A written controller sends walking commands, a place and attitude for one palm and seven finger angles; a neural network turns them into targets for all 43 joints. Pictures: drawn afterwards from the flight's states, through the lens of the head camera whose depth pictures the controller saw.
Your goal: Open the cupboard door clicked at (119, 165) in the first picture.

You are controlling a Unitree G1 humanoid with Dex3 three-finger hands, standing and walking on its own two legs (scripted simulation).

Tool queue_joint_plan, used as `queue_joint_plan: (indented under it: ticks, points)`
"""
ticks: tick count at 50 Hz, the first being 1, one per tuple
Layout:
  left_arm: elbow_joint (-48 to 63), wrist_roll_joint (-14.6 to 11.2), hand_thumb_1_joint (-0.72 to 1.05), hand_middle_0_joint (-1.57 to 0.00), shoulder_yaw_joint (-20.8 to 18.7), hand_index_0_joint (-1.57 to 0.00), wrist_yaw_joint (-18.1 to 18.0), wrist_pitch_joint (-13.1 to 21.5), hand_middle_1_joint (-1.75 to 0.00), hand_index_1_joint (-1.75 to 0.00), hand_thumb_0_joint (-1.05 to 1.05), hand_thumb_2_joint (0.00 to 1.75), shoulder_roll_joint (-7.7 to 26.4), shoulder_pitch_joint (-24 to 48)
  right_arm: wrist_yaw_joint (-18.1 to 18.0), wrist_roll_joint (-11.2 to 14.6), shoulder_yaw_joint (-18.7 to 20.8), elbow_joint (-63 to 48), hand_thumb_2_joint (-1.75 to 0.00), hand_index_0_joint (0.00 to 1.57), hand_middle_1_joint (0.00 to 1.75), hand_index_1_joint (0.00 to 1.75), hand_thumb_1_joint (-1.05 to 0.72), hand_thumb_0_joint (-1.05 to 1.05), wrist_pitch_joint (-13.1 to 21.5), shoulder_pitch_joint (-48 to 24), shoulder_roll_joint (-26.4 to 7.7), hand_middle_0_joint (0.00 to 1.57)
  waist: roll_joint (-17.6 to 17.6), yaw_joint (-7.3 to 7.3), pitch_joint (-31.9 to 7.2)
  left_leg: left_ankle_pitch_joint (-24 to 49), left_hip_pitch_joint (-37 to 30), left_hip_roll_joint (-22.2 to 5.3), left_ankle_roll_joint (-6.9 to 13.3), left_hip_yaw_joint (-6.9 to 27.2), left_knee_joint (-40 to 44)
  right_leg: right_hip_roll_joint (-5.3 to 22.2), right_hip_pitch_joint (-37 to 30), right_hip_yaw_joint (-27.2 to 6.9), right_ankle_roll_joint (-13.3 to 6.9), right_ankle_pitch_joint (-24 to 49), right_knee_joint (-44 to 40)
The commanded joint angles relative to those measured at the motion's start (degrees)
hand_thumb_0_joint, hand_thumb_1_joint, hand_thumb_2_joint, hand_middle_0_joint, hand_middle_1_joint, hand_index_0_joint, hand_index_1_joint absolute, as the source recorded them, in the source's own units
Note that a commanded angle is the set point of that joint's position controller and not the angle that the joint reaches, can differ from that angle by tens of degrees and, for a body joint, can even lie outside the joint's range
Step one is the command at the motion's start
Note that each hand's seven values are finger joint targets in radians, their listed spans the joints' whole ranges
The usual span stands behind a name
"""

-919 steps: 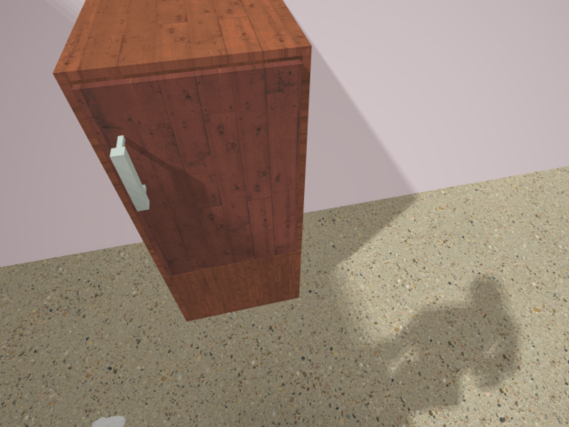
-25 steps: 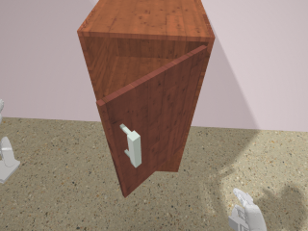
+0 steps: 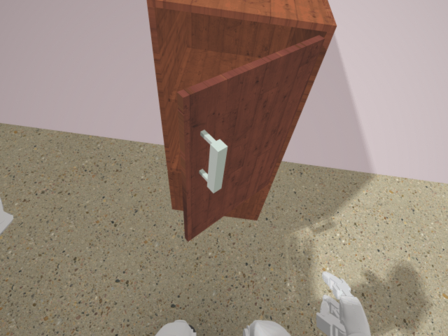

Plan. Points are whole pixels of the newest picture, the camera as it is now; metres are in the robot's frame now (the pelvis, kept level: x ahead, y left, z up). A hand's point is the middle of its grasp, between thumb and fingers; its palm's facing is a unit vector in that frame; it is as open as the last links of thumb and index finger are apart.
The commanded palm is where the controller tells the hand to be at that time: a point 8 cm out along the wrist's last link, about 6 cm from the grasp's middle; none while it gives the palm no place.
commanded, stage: stop stepping back and stand still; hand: left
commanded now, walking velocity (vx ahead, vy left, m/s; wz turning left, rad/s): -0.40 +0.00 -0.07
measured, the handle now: (210, 162) +0.45 +0.07 +0.02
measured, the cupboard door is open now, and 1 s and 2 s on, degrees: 46 46 46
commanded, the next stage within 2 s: let the arm hang, fingers relaxed in 0.90 s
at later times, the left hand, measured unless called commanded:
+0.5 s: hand (24, 279) +0.15 +0.23 +0.17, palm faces +0.45 -0.81 -0.37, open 7.4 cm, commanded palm +0.09 +0.26 +0.19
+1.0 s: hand (53, 323) +0.11 +0.20 +0.15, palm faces +0.36 -0.82 -0.43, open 7.4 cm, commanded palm none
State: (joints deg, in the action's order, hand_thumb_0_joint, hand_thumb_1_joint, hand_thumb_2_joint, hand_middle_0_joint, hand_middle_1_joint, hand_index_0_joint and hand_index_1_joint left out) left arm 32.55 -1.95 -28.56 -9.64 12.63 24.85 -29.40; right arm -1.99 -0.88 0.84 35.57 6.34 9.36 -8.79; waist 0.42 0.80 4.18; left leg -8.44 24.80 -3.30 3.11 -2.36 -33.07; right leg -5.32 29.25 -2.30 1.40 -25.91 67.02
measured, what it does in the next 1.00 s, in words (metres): walks backwards: right foot, then left foot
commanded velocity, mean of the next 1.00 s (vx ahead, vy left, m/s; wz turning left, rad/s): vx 0.10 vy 0.03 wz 0.00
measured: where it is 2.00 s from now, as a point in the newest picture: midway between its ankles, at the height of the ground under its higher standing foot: outside the picture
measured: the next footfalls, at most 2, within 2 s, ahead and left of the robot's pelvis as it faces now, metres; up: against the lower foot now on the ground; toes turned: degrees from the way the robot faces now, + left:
right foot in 0.24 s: -0.09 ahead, -0.13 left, +0.00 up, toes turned -7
left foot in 0.44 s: +0.03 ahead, +0.06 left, +0.00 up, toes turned -3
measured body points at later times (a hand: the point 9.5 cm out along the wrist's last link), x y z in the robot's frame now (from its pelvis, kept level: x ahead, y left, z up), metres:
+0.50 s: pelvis -0.08 -0.03 -0.01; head -0.11 -0.02 +0.44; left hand +0.12 +0.27 +0.19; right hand +0.02 -0.31 -0.10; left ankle -0.01 +0.06 -0.73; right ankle -0.19 -0.11 -0.72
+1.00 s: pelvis -0.12 -0.05 +0.01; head -0.10 -0.05 +0.46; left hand +0.09 +0.24 +0.17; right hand +0.02 -0.30 -0.08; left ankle -0.10 +0.07 -0.73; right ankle -0.13 -0.12 -0.73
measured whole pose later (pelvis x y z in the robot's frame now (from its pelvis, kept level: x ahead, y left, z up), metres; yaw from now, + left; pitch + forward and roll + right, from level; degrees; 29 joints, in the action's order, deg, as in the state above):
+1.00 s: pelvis -0.12 -0.05 +0.01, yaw -6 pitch -1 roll +0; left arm 22.6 -1.3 -21.9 -9.0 10.2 19.6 -28.1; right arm -3.9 -0.1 0.2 38.2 7.1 10.9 -12.9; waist 0.1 1.3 2.8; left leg -14.1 12.0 -1.1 -0.4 -2.3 -27.2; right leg -2.9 11.8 2.3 -3.3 -14.7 27.3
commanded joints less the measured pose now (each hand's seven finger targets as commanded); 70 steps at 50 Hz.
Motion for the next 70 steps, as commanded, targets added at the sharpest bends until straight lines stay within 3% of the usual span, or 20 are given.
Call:
queue_joint_plan:
  ticks: [1, 4, 8, 11, 13, 16, 20, 23, 25, 30, 33, 38, 42, 45, 49, 50, 55, 58, 64, 70]
  points:
    - [15.7, -0.9, 0.90, -0.20, -1.5, -0.20, -1.0, 2.7, -0.30, -0.30, 0.00, 0.90, 5.9, 2.4, -0.5, 0.6, 3.6, -6.8, -0.90, 0.20, 0.30, 0.30, -0.90, 0.00, 4.6, -4.3, -9.5, 0.20, -12.8, -1.54, -11.9, -3.7, -12.7, -14.3, 4.4, 11.9, 19.5, 2.7, -2.3, 2.2, 0.7, -2.6, -6.2]
    - [15.8, -1.0, 0.90, -0.20, -0.7, -0.20, -0.8, 1.8, -0.30, -0.30, 0.00, 0.90, 6.6, 1.9, -0.6, 0.7, 2.4, -6.9, -0.90, 0.20, 0.30, 0.30, -0.90, 0.00, 5.3, -2.6, -9.5, 0.20, -16.9, -1.59, -13.3, -21.6, -14.5, -10.2, 0.7, 10.4, 26.4, 0.6, -9.4, 7.4, -0.5, -6.0, -18.6]
    - [14.6, -2.1, 0.90, -0.20, -4.1, -0.20, -0.6, 0.8, -0.30, -0.30, 0.00, 0.90, 9.8, -4.1, -0.8, 0.5, 1.3, -8.4, -0.90, 0.20, 0.30, 0.30, -0.90, 0.00, 4.1, -2.3, -8.7, 0.20, -18.5, -0.51, -14.9, -19.7, -14.4, -3.9, -5.4, 3.2, 24.9, -1.2, -22.4, 12.6, -3.3, -4.2, -45.5]
    - [15.8, -2.7, 0.90, -0.20, -9.4, -0.20, -0.1, 1.7, -0.30, -0.30, 0.00, 0.90, 15.5, -8.3, -0.7, -0.1, 0.5, -8.1, -0.90, 0.20, 0.30, 0.30, -0.90, 0.00, 1.0, -2.0, -7.5, 0.20, 1.3, -0.64, -14.3, -5.5, -15.9, 2.1, -4.0, -1.4, -4.7, 15.6, -12.6, -3.1, -7.8, 13.1, -57.9]
    - [17.8, -3.0, 0.90, -0.20, -12.9, -0.20, -0.8, 3.1, -0.30, -0.30, 0.00, 0.90, 19.2, -5.8, -0.6, 0.2, -0.3, -9.0, -0.90, 0.20, 0.30, 0.30, -0.90, 0.00, 0.8, -2.9, -8.0, 0.20, 5.5, 0.45, -13.6, -10.5, 2.5, 1.3, -3.5, -0.4, -18.9, 24.4, -21.2, -9.2, -10.1, 33.6, -54.6]
    - [6.4, -2.5, 0.90, -0.20, -6.8, -0.20, 0.0, 1.0, -0.30, -0.30, 0.00, 0.90, 11.0, -3.9, -1.3, 2.3, 1.1, -7.9, -0.90, 0.20, 0.30, 0.30, -0.90, 0.00, 1.4, -2.6, -9.4, 0.20, 11.7, -1.30, -8.5, -6.9, 8.1, 0.4, -3.2, 1.0, -14.9, 19.2, -26.8, -4.5, -7.4, 44.4, -46.6]
    - [-0.9, -1.3, 0.90, -0.20, -1.7, -0.20, -0.1, 1.1, -0.30, -0.30, 0.00, 0.90, 8.8, 5.6, -3.2, 1.5, 0.9, -5.1, -0.90, 0.20, 0.30, 0.30, -0.90, 0.00, 2.6, -1.8, -10.4, 0.20, 1.4, -2.64, -5.4, -1.8, -13.9, 4.2, -0.5, -3.3, 3.0, 14.9, -14.5, 0.1, -4.7, 33.8, -39.5]
    - [1.0, -0.8, 0.90, -0.20, 1.2, -0.20, -0.2, 1.7, -0.30, -0.30, 0.00, 0.90, 8.0, 12.6, -3.5, 1.7, 1.8, -5.9, -0.90, 0.20, 0.30, 0.30, -0.90, 0.00, 3.8, -0.4, -12.9, 0.20, -9.6, -2.86, -6.8, 0.7, -22.0, -10.7, 8.3, 21.1, 11.1, 5.8, -3.2, 3.1, 1.8, 9.3, -20.6]
    - [3.1, 0.1, 0.90, -0.20, -0.1, -0.20, -0.4, 2.1, -0.30, -0.30, 0.00, 0.90, 10.3, 11.3, -3.1, 0.1, 1.2, -5.7, -0.90, 0.20, 0.30, 0.30, -0.90, 0.00, 5.1, -1.2, -10.9, 0.20, -10.1, -2.14, -5.4, -6.5, -16.1, -14.9, 10.8, 30.0, 19.7, 5.9, -2.2, 0.2, -0.6, -5.4, -13.3]
    - [10.3, 0.2, 0.90, -0.20, -5.4, -0.20, -0.5, 2.2, -0.30, -0.30, 0.00, 0.90, 11.8, -2.8, -1.9, 0.8, 1.0, -8.6, -0.90, 0.20, 0.30, 0.30, -0.90, 0.00, 4.6, -4.2, -10.0, 0.20, -9.5, 0.33, -5.0, -25.9, 10.0, -3.6, 0.8, 6.3, 16.4, 5.8, -29.9, 4.1, -2.5, 2.6, -37.1]
    - [11.6, 0.1, 0.90, -0.20, -7.1, -0.20, -0.4, 3.3, -0.30, -0.30, 0.00, 0.90, 13.1, -1.7, -1.3, 0.4, 1.8, -8.2, -0.90, 0.20, 0.30, 0.30, -0.90, 0.00, 2.6, -3.4, -8.9, 0.20, 7.2, -0.34, -2.1, -16.4, 5.3, 5.1, -4.5, 2.4, -25.7, 25.4, -6.1, -29.0, -11.2, -18.5, -62.5]
    - [-2.4, 0.0, 0.90, -0.20, -5.1, -0.20, -0.4, 4.6, -0.30, -0.30, 0.00, 0.90, 8.9, -0.4, -2.7, 0.7, 0.8, -5.5, -0.90, 0.20, 0.30, 0.30, -0.90, 0.00, 3.0, -0.3, -7.8, 0.20, 3.2, -2.24, -4.4, -8.8, 1.5, 1.2, -4.1, 2.4, -14.3, 16.6, -15.7, -8.9, -8.2, 15.4, -51.9]
    - [-5.4, 0.2, 0.90, -0.20, 0.6, -0.20, -0.5, 3.5, -0.30, -0.30, 0.00, 0.90, 5.1, 3.9, -3.4, 0.9, 1.2, -4.7, -0.90, 0.20, 0.30, 0.30, -0.90, 0.00, 4.8, -0.8, -9.0, 0.20, 4.3, -1.06, -6.3, -3.8, -10.5, 3.0, -1.9, -0.3, 5.3, 14.0, -19.6, -6.3, -4.1, 27.1, -47.8]
    - [2.0, 0.4, 0.90, -0.20, 1.2, -0.20, -0.4, 3.2, -0.30, -0.30, 0.00, 0.90, 6.5, 5.4, -3.0, 1.0, 2.2, -6.1, -0.90, 0.20, 0.30, 0.30, -0.90, 0.00, 5.0, -1.4, -11.3, 0.20, 2.0, -0.10, -11.7, 14.8, -19.4, -3.4, 0.2, 4.8, 9.3, 8.8, -20.5, -2.8, 1.0, 31.5, -42.7]
    - [11.3, 0.8, 0.90, -0.20, -1.8, -0.20, -0.5, 2.9, -0.30, -0.30, 0.00, 0.90, 10.3, 3.0, -2.5, 0.8, 1.3, -8.0, -0.90, 0.20, 0.30, 0.30, -0.90, 0.00, 4.3, -2.3, -10.0, 0.20, -5.3, -0.54, -15.9, 25.4, -18.6, -2.0, -1.0, 3.2, 6.8, 8.0, -25.2, -0.7, -0.7, 41.0, -39.3]
    - [-40.2, 4.4, 0.90, -0.20, 22.5, -0.20, 7.2, -6.5, -0.30, -0.30, 0.00, 0.90, -2.0, 5.5, 2.2, 1.4, 4.5, 5.7, -0.90, 0.20, 0.30, 0.30, -0.90, 0.00, 4.7, -6.5, -19.8, 0.20, -3.6, -2.64, -8.7, 32.0, -10.7, -2.1, -0.9, 4.4, 0.4, 11.7, -18.8, 1.6, -2.5, 47.4, -33.0]
    - [-51.0, 4.0, 0.90, -0.20, 23.1, -0.20, 9.9, -11.1, -0.30, -0.30, 0.00, 0.90, -1.3, 10.2, 2.2, 0.2, 2.4, 5.9, -0.90, 0.20, 0.30, 0.30, -0.90, 0.00, -2.1, -2.5, -16.2, 0.20, 2.4, -0.31, -9.5, 7.8, -4.3, -4.9, 1.2, 9.8, 6.3, 9.7, -18.1, 0.1, -3.9, 19.4, -37.0]
    - [-61.0, 3.9, 0.90, -0.20, 24.4, -0.20, 9.8, -11.2, -0.30, -0.30, 0.00, 0.90, -0.5, 15.0, 2.0, -0.4, 1.6, 7.9, -0.90, 0.20, 0.30, 0.30, -0.90, 0.00, -3.6, -2.8, -15.3, 0.20, 9.1, -0.96, -9.1, 5.0, -7.3, -1.8, -0.2, 8.6, 5.1, 12.2, -16.6, -3.3, -4.9, 19.4, -41.4]
    - [-77.5, 3.1, 0.90, -0.20, 26.8, -0.20, 9.0, -12.8, -0.30, -0.30, 0.00, 0.90, -3.1, 16.0, 1.7, -0.9, -0.3, 13.8, -0.90, 0.20, 0.30, 0.30, -0.90, 0.00, -6.5, -2.3, -11.5, 0.20, -7.7, -0.81, -3.1, -9.5, -6.7, -0.7, -1.2, 8.5, 12.6, 11.0, -15.3, -3.7, -4.2, 4.0, -47.7]
    - [-87.7, 2.9, 0.90, -0.20, 26.5, -0.20, 8.8, -12.7, -0.30, -0.30, 0.00, 0.90, -5.0, 12.7, 1.0, -0.9, 0.1, 19.7, -0.90, 0.20, 0.30, 0.30, -0.90, 0.00, -7.5, 4.5, -9.2, 0.20, -7.7, -1.06, -3.1, -16.4, -7.1, 0.0, -1.3, 7.9, 13.0, 11.1, -14.8, -3.5, -4.7, -2.2, -51.5]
